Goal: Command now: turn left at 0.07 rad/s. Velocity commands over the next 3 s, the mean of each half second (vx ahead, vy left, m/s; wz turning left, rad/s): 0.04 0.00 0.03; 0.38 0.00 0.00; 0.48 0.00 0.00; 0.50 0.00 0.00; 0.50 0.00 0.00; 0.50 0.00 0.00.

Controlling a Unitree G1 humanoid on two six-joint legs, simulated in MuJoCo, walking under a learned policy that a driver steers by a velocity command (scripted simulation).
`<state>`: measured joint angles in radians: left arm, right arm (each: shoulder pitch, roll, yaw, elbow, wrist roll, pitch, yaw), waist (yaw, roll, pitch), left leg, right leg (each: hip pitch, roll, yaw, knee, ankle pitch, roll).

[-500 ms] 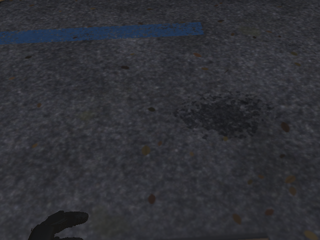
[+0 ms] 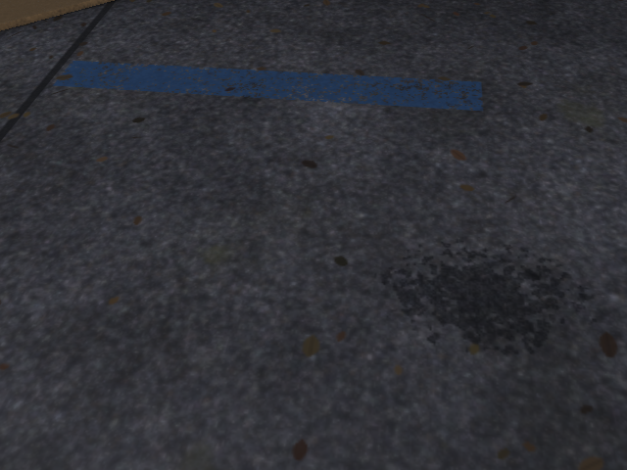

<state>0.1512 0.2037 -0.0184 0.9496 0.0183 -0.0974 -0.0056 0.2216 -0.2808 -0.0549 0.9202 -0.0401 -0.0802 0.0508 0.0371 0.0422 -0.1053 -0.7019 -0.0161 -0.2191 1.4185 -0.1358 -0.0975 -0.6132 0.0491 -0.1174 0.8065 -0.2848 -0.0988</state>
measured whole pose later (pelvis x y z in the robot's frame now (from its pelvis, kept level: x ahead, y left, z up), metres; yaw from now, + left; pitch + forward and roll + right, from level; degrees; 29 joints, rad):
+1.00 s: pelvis +0.18 -0.04 +0.02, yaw +1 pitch +3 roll +1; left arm 0.50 0.16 0.00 1.16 0.12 -0.13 -0.03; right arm 0.03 -0.20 -0.01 0.85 -0.03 -0.10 0.08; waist 0.04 0.00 -0.13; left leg -1.05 0.00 -0.16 1.55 0.09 0.17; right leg -0.17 0.09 -0.12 0.57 -0.48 -0.14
